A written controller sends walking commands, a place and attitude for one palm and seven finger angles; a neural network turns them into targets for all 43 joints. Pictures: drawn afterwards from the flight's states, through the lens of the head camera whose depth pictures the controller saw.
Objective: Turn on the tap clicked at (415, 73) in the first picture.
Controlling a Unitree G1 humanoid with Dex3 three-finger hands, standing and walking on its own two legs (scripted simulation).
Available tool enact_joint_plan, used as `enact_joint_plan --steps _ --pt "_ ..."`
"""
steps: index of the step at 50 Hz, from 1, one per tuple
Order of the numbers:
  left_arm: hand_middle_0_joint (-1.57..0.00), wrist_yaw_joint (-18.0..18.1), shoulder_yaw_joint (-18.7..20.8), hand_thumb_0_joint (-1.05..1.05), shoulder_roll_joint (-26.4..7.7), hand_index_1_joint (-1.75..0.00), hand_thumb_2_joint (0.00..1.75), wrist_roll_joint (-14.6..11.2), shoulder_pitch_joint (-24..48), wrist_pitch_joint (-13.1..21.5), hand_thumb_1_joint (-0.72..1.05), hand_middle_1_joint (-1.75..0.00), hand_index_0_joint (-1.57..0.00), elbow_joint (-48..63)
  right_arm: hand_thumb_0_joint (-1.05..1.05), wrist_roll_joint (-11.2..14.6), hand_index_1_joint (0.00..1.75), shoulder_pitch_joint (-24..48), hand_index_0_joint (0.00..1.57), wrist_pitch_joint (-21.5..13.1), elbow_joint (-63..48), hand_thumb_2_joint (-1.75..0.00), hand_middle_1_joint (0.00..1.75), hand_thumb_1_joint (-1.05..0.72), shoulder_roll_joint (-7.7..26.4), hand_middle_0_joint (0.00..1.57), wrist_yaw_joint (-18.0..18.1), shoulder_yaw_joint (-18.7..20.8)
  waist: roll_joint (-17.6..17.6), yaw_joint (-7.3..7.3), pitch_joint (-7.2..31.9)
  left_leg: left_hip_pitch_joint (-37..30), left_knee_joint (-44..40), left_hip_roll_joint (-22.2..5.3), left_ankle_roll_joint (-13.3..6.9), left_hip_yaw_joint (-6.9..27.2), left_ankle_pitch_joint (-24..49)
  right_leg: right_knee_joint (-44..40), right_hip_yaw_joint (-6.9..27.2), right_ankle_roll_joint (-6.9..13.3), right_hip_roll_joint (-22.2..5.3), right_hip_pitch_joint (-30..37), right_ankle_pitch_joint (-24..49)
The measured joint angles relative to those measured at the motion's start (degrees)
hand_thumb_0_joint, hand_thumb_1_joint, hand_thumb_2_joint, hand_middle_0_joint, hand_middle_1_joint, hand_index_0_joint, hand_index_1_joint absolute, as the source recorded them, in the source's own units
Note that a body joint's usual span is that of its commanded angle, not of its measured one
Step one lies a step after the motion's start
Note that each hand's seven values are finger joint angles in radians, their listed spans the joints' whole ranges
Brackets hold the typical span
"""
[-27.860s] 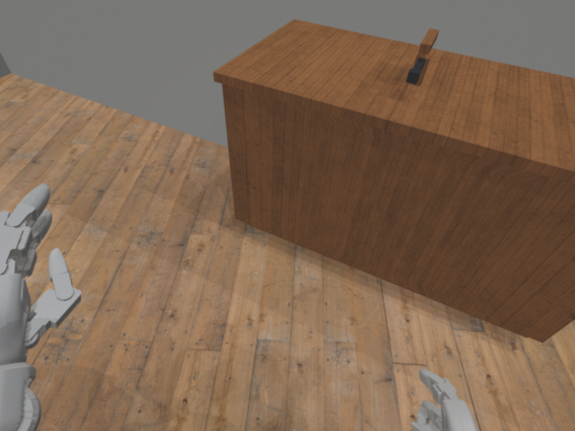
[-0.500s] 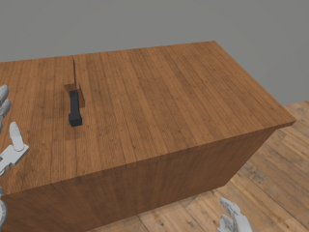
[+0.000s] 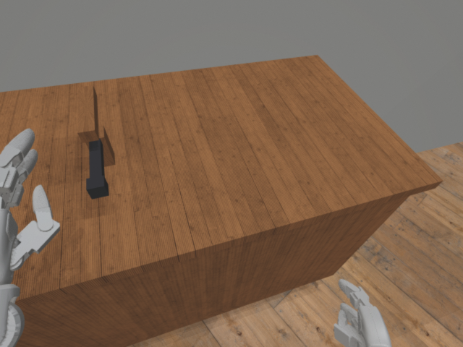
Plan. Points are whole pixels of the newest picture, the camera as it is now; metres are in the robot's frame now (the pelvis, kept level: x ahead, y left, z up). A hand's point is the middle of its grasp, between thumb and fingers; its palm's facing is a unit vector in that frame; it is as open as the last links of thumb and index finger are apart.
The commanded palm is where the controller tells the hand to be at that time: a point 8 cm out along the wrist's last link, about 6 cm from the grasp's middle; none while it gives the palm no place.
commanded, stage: look again from close up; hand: left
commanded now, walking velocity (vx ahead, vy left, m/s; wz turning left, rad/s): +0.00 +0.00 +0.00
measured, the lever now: (97, 187) +0.34 +0.27 +0.07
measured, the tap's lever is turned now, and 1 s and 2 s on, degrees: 0 0 0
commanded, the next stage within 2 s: come to a stop and stand still in 0.02 s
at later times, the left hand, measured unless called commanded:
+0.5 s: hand (44, 203) +0.23 +0.25 +0.19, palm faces +0.39 -0.83 -0.39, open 7.4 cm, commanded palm +0.15 +0.28 +0.17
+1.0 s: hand (2, 263) +0.17 +0.28 +0.16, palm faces +0.43 -0.83 -0.34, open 7.4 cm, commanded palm +0.10 +0.30 +0.17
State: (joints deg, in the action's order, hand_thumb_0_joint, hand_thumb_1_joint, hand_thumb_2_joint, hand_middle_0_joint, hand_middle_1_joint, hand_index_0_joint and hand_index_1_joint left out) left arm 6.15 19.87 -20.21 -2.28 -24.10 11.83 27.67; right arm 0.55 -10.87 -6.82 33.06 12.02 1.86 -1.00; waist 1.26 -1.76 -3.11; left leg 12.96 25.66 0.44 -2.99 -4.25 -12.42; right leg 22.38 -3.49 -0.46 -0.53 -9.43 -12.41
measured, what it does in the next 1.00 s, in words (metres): stands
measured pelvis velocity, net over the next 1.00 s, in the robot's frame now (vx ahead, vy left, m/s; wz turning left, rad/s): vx -0.04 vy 0.01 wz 0.06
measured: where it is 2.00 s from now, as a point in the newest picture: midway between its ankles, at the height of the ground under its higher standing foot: outside the picture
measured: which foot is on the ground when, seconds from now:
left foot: down 0.00-1.00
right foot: down 0.00-1.00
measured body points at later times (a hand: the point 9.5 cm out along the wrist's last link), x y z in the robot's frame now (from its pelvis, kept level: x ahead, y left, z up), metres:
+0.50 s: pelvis +0.00 +0.00 -0.01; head +0.04 +0.02 +0.44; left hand +0.20 +0.29 +0.21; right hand +0.17 -0.23 -0.08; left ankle +0.02 +0.08 -0.74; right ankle -0.01 -0.12 -0.74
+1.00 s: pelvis -0.04 +0.01 -0.01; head -0.01 +0.03 +0.44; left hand +0.14 +0.32 +0.18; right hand +0.16 -0.19 -0.08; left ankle +0.02 +0.08 -0.74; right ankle -0.01 -0.12 -0.74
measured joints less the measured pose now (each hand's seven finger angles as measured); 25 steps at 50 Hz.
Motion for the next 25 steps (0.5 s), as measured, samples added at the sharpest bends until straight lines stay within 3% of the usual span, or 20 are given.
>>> enact_joint_plan --steps 12,14,15,19,22,25 --pt "-0.21 0.31 -0.19 0.01 0.05 -0.30 0.90 -0.46 0.16 -1.71 0.89 -0.30 -0.21 -0.95 0.01 0.14 0.30 0.53 0.21 1.41 -0.34 -0.90 0.30 -0.91 -1.17 0.20 0.21 -0.79 -0.35 -0.19 0.20 -0.71 -0.70 0.09 0.11 0.34 0.06 -0.88 -0.31 0.05 -0.01 0.91 0.04" --pt "-0.22 -0.56 -0.38 0.01 -4.97 -0.30 0.90 1.40 6.53 -0.98 0.88 -0.30 -0.21 -1.89 0.01 1.66 0.30 -2.06 0.20 1.37 -3.67 -0.90 0.30 -0.91 -0.38 0.20 2.38 -2.28 -0.06 -1.19 -0.17 1.58 1.36 0.48 0.06 1.68 -0.26 1.81 -0.87 -0.32 -0.02 -1.05 -1.32" --pt "-0.22 -0.72 0.97 0.01 -7.24 -0.30 0.90 2.07 10.42 0.00 0.88 -0.30 -0.22 -2.87 0.01 1.23 0.30 -2.32 0.20 0.80 -3.69 -0.90 0.30 -0.91 -0.62 0.20 2.22 -2.56 0.57 -1.44 -0.62 2.41 2.13 0.81 0.16 2.23 -0.37 3.30 -1.36 0.12 -0.32 -2.01 -2.04" --pt "-0.22 0.52 7.99 0.01 -11.80 -0.30 0.90 0.30 17.09 2.53 0.88 -0.30 -0.22 -5.27 0.01 -0.69 0.30 -1.01 0.21 0.46 -1.85 -0.90 0.30 -0.91 -1.02 0.20 -0.98 -3.50 1.75 -0.78 -0.03 4.98 3.41 0.21 0.84 2.09 -0.58 4.63 -1.16 1.19 0.19 -4.77 -2.20" --pt "-0.21 0.62 8.22 0.01 -9.80 -0.30 0.90 -2.36 11.98 3.97 0.89 -0.30 -0.21 -3.12 0.01 -0.57 0.30 -2.31 0.21 -0.59 -2.58 -0.90 0.30 -0.91 0.05 0.20 -3.37 -2.13 0.67 0.60 1.29 6.10 4.33 -0.13 0.61 1.63 -1.25 4.45 -0.68 0.85 0.49 -5.56 -2.05" --pt "-0.21 -0.28 3.92 0.01 -6.16 -0.30 0.90 -3.23 3.84 5.09 0.89 -0.30 -0.21 -0.56 0.01 -0.14 0.31 -3.53 0.21 -1.38 -2.18 -0.90 0.30 -0.91 1.50 0.20 -4.46 -0.52 0.20 1.37 1.39 5.52 3.92 0.49 0.09 1.05 -1.33 4.94 -0.11 0.22 -0.16 -5.51 -2.40"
